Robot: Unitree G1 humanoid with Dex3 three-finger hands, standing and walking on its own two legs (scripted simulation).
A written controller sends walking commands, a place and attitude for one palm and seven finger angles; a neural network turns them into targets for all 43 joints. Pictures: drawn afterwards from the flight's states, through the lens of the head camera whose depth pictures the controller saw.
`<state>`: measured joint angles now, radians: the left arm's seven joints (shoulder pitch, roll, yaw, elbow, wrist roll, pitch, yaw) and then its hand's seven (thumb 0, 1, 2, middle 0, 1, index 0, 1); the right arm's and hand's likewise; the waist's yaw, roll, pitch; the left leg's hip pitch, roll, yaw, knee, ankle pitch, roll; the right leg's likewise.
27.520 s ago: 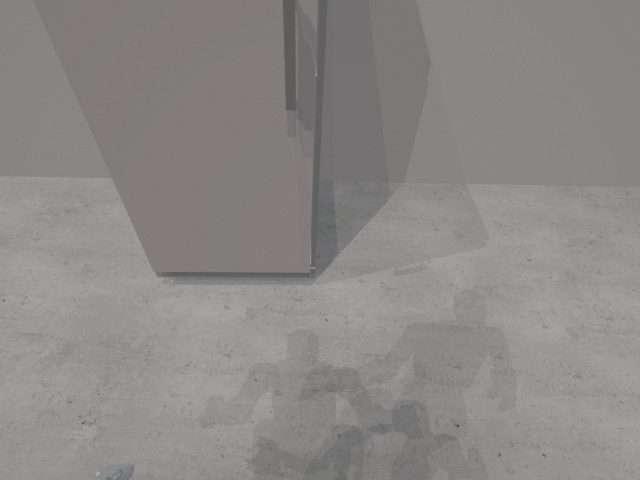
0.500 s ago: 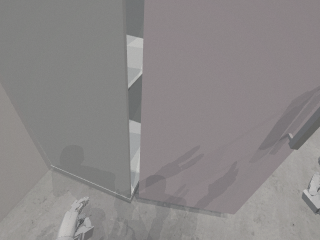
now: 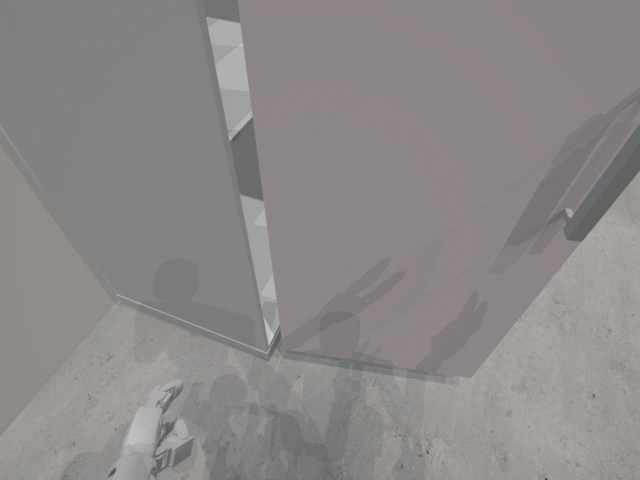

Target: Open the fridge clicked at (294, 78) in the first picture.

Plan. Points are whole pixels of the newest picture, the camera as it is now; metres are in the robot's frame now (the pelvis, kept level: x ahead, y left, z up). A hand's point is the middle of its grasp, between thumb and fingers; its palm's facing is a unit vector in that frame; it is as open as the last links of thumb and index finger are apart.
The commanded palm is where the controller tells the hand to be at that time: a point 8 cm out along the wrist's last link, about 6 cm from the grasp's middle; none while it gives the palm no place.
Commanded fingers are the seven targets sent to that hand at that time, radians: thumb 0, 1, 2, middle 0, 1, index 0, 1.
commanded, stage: step back with the hand held close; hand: right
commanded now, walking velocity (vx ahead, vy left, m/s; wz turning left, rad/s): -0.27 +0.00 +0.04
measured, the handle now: (612, 167) +0.49 -0.39 +0.14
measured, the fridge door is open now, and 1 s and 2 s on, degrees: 77 77 77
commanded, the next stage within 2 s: stop stepping back and stand still in 0.66 s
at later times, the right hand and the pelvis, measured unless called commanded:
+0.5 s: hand out of the picture +0.08 -0.31 +0.17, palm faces +0.52 +0.74 -0.42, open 7.5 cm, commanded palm +0.01 -0.34 +0.18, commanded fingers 0.00 -0.90 -0.90 0.20 0.30 0.20 0.30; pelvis -0.10 -0.02 -0.01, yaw -6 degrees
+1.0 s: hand out of the picture -0.06 -0.31 +0.18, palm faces +0.39 +0.84 -0.38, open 7.5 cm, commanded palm -0.11 -0.36 +0.18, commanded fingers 0.00 -0.90 -0.90 0.20 0.30 0.20 0.30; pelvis -0.25 -0.06 +0.00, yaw -1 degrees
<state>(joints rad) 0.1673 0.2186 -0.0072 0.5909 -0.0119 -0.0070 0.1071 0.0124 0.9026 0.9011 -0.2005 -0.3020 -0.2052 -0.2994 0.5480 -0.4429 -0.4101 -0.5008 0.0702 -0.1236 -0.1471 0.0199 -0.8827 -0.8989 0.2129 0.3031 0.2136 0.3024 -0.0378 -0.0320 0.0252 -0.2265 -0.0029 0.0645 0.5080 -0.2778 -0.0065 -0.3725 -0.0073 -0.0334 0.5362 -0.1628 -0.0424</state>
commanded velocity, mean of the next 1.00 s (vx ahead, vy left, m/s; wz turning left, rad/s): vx -0.17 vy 0.03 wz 0.08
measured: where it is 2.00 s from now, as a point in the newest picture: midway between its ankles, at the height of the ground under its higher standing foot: outside the picture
